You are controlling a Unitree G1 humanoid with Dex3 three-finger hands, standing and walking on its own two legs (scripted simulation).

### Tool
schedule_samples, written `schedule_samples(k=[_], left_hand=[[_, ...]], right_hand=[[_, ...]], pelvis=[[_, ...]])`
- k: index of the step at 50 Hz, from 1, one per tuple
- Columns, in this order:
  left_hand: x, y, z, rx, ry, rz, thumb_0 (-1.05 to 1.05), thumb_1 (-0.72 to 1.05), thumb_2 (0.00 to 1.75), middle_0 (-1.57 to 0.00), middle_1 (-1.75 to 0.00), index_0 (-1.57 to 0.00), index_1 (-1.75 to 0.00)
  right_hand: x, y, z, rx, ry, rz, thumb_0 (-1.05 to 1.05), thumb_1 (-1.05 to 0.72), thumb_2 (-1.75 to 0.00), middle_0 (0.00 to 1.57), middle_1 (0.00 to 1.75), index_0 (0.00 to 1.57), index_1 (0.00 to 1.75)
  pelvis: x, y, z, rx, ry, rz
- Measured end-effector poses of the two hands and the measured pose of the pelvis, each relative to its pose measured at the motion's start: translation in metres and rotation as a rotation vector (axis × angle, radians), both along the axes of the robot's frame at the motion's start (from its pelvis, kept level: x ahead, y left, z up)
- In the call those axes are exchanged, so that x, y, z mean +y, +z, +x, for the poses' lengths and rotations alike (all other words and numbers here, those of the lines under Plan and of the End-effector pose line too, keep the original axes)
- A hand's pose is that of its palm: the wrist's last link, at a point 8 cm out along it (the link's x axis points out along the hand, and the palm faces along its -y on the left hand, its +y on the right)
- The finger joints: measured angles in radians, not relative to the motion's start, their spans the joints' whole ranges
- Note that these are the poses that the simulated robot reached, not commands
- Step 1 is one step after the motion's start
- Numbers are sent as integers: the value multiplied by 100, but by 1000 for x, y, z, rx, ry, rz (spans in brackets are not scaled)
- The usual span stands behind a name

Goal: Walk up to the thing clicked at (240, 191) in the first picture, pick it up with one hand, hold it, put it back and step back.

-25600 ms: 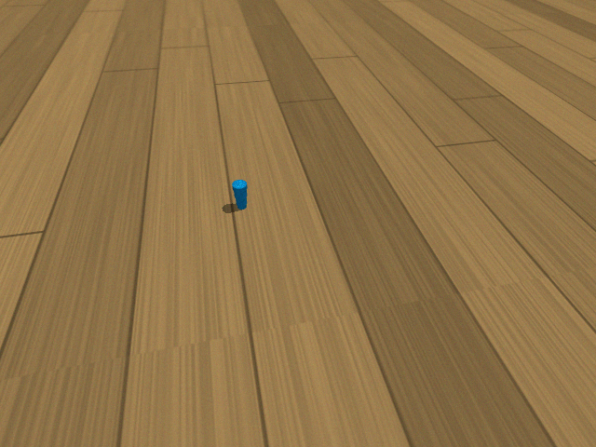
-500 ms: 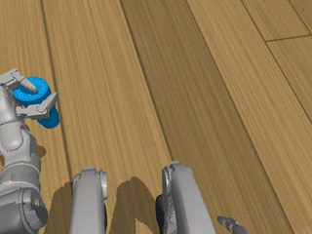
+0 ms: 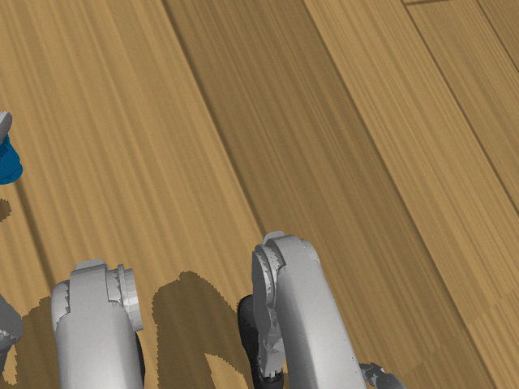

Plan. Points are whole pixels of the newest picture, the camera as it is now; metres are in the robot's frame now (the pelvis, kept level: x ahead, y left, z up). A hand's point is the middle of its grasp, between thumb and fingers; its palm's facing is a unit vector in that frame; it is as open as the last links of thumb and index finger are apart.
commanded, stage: crouch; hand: left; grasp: from the side
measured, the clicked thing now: out of the picture +0.50 +0.30 -0.11
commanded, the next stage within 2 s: lower in 0.44 s
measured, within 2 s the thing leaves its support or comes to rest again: neither
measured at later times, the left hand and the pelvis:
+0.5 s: hand out of the picture +0.51 +0.30 -0.12, palm faces +0.38 -0.92 -0.03, open 6.0 cm; pelvis +0.00 +0.00 -0.03, yaw -3 degrees
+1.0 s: hand (6, 152) +0.51 +0.30 -0.18, palm faces +0.41 -0.91 -0.03, open 5.9 cm; pelvis +0.00 +0.01 -0.05, yaw -6 degrees
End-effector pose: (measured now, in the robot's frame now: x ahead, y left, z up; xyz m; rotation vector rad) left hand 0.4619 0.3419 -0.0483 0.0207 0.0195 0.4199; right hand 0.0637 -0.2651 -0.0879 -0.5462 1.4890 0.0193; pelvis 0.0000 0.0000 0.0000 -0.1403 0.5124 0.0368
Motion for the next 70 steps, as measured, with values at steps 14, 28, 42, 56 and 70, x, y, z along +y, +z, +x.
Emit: schedule_samples(k=[14, 28, 42, 56, 70], left_hand=[[6, -43, 1, 14, -15, 8, -3, -20, 95, -76, -105, -127, -138], [4, -72, 5, 15, -19, -7, -3, -20, 95, -77, -105, -131, -141], [-3, -109, 4, 63, -17, -21, -3, -20, 96, -77, -105, -135, -144], [-1, -134, 14, 57, -16, 5, -3, -21, 96, -77, -105, -133, -143], [-5, -150, 11, 67, -21, 2, -3, -21, 96, -77, -105, -131, -143]], right_hand=[[-5, -12, 13, 19, 89, -40, 0, -90, -90, 20, 30, 20, 30], [-5, -12, 21, 32, 149, -70, 0, -90, -90, 20, 30, 20, 30], [0, -8, 16, 48, 220, -98, 0, -90, -90, 20, 30, 20, 30], [3, 2, 15, 104, 302, -156, 0, -91, -90, 20, 30, 20, 30], [9, 10, 25, 104, 372, -192, 0, -90, -89, 20, 30, 20, 30]], pelvis=[[2, -24, 1, -45, -18, -26], [5, -34, 2, -82, -28, -50], [8, -43, -4, -139, -48, -74], [14, -46, -3, -173, -62, -113], [16, -48, -6, -205, -76, -140]])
